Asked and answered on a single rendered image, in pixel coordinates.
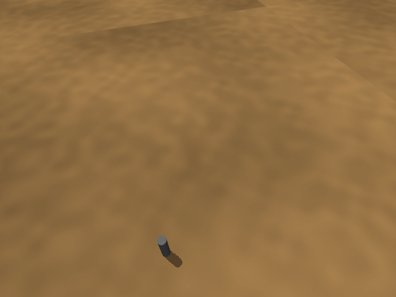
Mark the can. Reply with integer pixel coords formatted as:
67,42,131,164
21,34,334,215
157,236,171,257

